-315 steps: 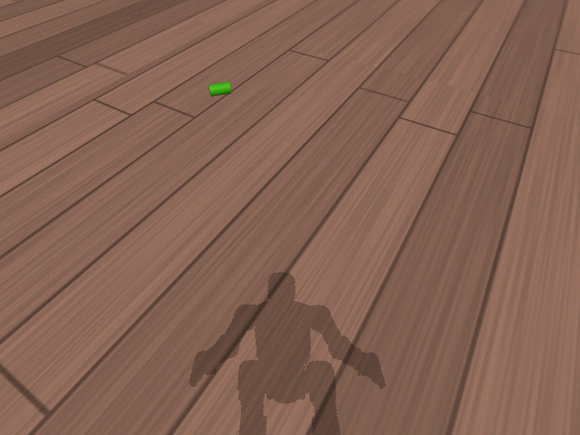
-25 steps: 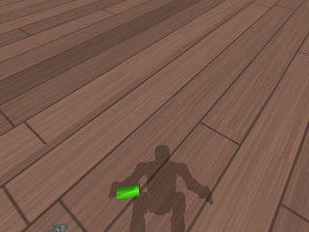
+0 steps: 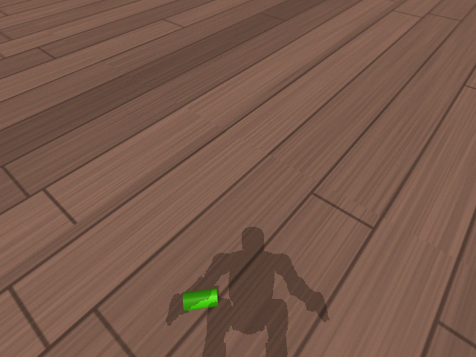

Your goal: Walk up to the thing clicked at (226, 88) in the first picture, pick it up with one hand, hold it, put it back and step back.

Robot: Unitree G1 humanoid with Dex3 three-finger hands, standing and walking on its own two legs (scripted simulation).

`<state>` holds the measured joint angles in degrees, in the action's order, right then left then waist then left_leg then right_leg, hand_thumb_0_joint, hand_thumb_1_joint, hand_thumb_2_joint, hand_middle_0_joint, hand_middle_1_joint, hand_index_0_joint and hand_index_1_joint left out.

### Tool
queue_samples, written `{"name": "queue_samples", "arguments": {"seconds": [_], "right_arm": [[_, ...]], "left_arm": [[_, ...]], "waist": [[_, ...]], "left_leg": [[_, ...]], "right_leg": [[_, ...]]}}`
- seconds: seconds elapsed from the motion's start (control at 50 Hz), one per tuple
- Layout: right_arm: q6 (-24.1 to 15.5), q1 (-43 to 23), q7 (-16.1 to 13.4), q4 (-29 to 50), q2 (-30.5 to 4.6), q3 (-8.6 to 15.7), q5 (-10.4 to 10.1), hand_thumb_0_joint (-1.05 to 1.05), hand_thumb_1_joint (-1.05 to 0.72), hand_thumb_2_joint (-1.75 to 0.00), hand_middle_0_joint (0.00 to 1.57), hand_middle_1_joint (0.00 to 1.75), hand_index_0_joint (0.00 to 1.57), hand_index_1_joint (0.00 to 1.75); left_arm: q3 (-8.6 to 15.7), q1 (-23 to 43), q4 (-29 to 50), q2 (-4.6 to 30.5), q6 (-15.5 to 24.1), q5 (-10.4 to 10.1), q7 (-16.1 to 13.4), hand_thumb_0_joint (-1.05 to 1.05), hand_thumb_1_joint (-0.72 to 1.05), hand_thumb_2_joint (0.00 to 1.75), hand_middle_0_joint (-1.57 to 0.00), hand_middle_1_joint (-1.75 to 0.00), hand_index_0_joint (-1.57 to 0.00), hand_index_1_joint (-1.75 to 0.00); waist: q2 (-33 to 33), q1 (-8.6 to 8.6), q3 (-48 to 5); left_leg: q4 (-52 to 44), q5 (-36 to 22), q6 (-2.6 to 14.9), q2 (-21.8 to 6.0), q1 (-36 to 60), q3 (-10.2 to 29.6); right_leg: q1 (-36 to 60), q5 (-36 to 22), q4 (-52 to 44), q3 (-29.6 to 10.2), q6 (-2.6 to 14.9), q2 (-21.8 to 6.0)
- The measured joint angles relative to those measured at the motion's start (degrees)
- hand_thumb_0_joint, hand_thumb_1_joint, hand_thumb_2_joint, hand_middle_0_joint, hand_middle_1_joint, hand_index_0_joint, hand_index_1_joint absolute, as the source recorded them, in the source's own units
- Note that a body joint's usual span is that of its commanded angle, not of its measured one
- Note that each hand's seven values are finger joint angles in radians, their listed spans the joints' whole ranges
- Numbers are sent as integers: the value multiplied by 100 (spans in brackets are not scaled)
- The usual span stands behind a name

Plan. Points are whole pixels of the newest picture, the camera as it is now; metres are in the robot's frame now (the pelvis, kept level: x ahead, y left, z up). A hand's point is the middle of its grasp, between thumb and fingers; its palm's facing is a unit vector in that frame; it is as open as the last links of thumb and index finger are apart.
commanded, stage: walk up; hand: left
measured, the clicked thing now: (200, 299) +0.47 +0.17 -0.75
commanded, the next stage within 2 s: stand in 0.30 s
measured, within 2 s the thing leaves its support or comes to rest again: neither
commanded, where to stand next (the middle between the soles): +0.08 -0.02 m, yaw -1 degrees
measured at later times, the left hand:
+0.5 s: hand out of the picture +0.09 +0.25 -0.16, palm faces -0.01 -0.94 -0.33, open 7.4 cm
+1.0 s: hand out of the picture +0.09 +0.25 -0.16, palm faces +0.00 -0.94 -0.34, open 7.4 cm
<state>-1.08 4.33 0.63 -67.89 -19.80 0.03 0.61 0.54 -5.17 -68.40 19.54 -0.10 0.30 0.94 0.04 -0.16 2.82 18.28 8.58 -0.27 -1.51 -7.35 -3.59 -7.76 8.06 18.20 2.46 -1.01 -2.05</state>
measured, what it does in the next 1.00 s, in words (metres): stands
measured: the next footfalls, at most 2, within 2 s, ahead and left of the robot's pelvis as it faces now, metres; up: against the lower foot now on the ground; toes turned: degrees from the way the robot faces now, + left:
none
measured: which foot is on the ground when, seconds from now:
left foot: down 0.00-1.00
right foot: down 0.00-1.00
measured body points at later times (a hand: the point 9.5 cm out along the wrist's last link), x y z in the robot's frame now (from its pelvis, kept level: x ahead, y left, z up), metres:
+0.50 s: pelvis +0.01 +0.00 +0.00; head +0.02 +0.00 +0.45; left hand +0.09 +0.30 -0.13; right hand +0.10 -0.30 -0.13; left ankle +0.02 +0.12 -0.75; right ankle +0.02 -0.13 -0.75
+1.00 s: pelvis +0.02 +0.00 +0.00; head +0.03 +0.00 +0.45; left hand +0.09 +0.30 -0.13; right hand +0.11 -0.30 -0.13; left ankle +0.02 +0.12 -0.75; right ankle +0.02 -0.13 -0.75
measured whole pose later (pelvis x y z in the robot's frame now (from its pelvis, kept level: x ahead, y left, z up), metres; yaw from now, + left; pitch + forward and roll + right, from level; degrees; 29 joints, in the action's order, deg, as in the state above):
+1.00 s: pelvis +0.02 +0.00 +0.00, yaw +1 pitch -2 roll +0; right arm -0.6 4.6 0.4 -66.1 -19.9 0.0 0.7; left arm 0.2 -5.3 -66.1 19.8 0.3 0.6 0.3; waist 0.2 0.3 2.6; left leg 17.4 9.6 -0.7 -1.5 -5.7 -2.4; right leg -5.5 9.4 17.1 3.7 -0.9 -2.1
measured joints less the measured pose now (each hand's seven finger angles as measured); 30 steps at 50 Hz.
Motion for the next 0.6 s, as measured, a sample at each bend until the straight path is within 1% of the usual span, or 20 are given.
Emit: {"name": "queue_samples", "arguments": {"seconds": [0.3, 0.42, 0.6], "right_arm": [[10, 2, -10, 60, 4, 24, -3, 0, -91, -90, 20, 30, 20, 30], [31, -17, -17, 108, -2, 31, 23, 0, -91, -90, 20, 30, 20, 30], [36, 11, -8, 146, -14, 22, 16, 0, -91, -90, 20, 30, 20, 30]], "left_arm": [[18, 14, 99, -35, 13, 5, -23, 1, 90, 90, -20, -30, -20, -30], [-14, 47, 172, -17, 38, 30, -49, 1, 90, 90, -20, -30, -20, -30], [-27, 52, 228, 23, 57, 32, -56, 1, 90, 90, -20, -30, -20, -30]], "waist": [[-9, 10, -24], [-25, 52, -45], [-17, 67, -56]], "left_leg": [[-9, 47, 7, 15, 26, 7], [-29, 54, 0, 23, 46, 35], [-55, 71, -8, 25, 77, 71]], "right_leg": [[34, 46, -17, 6, -19, -14], [66, 66, -35, 35, -19, -22], [114, 93, -68, 72, -16, -23]]}}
